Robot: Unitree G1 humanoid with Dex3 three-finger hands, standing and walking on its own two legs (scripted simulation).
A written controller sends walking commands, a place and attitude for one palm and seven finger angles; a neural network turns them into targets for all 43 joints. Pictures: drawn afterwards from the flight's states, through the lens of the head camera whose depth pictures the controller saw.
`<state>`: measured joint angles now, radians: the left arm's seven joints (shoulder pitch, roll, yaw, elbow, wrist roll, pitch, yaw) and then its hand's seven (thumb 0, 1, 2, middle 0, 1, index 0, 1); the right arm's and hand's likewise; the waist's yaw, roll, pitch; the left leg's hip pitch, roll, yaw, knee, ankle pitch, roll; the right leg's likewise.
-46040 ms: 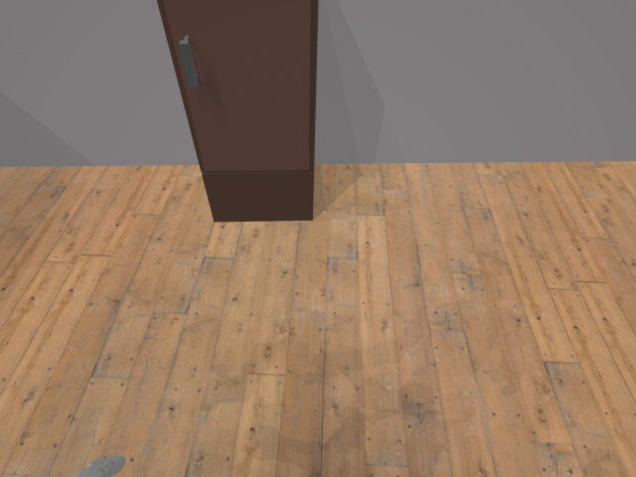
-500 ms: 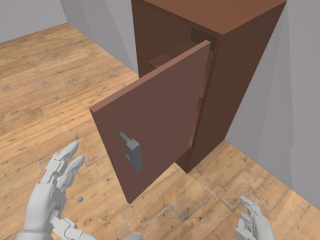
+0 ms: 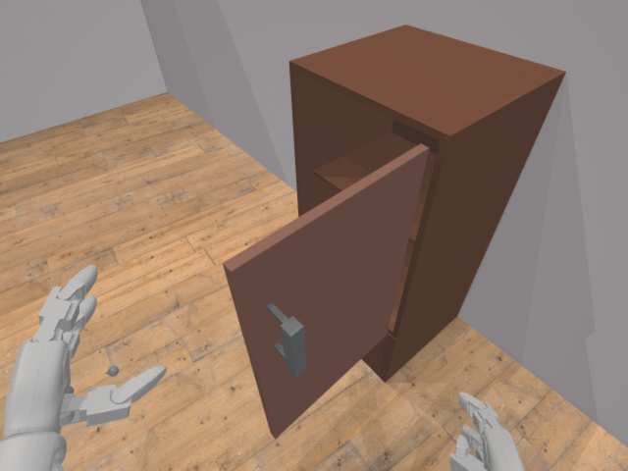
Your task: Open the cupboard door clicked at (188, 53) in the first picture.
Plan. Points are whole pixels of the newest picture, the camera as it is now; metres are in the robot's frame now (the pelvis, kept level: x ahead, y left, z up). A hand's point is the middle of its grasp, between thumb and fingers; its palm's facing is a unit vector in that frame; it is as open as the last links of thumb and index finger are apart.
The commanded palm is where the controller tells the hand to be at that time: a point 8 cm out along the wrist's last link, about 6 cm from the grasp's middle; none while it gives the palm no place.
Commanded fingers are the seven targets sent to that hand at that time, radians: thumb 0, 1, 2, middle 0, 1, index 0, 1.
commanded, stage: draw the hand back to the body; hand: left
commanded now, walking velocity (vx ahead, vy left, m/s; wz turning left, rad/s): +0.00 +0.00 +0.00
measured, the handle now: (285, 339) +0.31 +0.09 -0.03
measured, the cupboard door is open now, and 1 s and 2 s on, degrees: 93 93 93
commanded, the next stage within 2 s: step back with the hand held close in 0.66 s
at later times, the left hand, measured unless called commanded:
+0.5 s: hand (72, 338) +0.18 +0.25 +0.17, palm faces +0.45 -0.81 -0.38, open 7.7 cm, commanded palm +0.14 +0.29 +0.18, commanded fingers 0.00 0.90 0.90 -0.20 -0.30 -0.20 -0.30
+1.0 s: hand (85, 338) +0.19 +0.24 +0.17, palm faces +0.39 -0.79 -0.47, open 7.5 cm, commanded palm +0.13 +0.28 +0.19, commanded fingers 0.00 0.90 0.90 -0.20 -0.30 -0.20 -0.30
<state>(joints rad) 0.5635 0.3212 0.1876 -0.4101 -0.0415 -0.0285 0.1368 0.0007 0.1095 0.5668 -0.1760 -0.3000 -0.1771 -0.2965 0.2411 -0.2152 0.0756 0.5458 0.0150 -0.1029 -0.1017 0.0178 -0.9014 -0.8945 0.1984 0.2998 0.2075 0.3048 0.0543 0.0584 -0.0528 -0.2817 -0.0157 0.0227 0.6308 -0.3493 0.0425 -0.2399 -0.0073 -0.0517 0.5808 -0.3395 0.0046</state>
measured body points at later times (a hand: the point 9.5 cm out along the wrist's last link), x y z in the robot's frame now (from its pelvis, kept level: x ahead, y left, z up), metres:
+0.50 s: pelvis -0.01 -0.01 +0.01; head -0.03 -0.03 +0.46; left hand +0.16 +0.29 +0.19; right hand +0.18 -0.23 -0.07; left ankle -0.01 +0.09 -0.73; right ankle -0.02 -0.12 -0.73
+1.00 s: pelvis -0.02 -0.02 +0.02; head -0.02 -0.04 +0.47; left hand +0.16 +0.28 +0.20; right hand +0.16 -0.26 -0.07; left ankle -0.01 +0.09 -0.73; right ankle -0.02 -0.12 -0.73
